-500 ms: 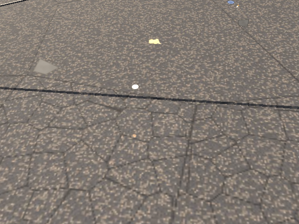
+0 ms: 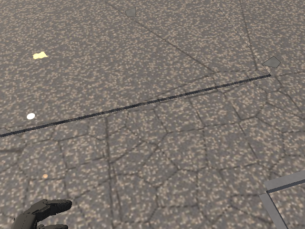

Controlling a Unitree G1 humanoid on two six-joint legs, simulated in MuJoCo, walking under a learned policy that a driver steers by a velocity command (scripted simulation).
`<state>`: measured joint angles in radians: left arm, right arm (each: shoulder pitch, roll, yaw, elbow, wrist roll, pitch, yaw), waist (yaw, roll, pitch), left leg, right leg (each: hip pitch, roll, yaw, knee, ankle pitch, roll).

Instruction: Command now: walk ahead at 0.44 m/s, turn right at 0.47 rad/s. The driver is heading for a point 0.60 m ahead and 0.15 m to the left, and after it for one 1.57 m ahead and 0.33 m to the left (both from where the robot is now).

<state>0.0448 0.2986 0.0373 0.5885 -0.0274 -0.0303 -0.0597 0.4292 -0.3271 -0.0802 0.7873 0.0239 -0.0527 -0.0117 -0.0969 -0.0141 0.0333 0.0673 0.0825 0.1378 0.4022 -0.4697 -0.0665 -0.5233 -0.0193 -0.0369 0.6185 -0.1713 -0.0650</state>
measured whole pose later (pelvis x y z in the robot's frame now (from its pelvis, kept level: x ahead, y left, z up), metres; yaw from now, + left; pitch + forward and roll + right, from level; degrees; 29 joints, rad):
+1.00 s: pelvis +0.59 +0.00 +0.01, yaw +25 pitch +2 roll +1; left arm 0.08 0.30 0.02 0.64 0.00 -0.11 -0.02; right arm 0.37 -0.31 -0.07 0.70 0.02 -0.03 -0.01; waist -0.07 -0.04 0.01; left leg -0.11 -0.10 -0.22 0.52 -0.44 0.03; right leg -0.48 -0.01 0.08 0.49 -0.04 0.03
